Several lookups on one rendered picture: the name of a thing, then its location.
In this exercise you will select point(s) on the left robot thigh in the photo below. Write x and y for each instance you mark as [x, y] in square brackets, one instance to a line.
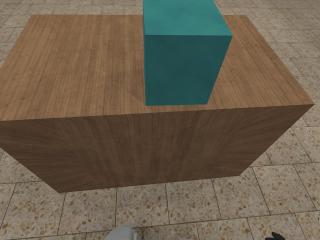
[122, 233]

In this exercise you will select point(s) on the pedestal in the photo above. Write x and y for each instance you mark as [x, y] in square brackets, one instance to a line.
[73, 106]

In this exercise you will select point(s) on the carton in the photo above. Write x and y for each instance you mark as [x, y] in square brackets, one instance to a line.
[184, 43]

